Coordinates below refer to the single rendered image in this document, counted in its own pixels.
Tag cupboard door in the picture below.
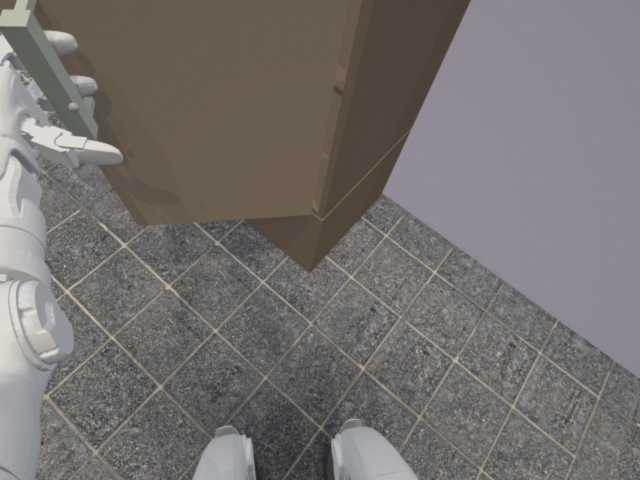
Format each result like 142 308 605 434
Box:
0 0 349 226

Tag robot left upper arm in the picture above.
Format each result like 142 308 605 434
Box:
0 279 74 480

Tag left robot hand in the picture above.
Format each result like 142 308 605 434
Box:
0 30 123 168

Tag robot left thigh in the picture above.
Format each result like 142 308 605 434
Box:
192 434 256 480

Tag robot left forearm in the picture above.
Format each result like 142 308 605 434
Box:
0 136 51 290

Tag handle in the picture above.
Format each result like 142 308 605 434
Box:
0 0 98 141

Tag robot right shin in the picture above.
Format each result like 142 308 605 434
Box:
334 419 363 480

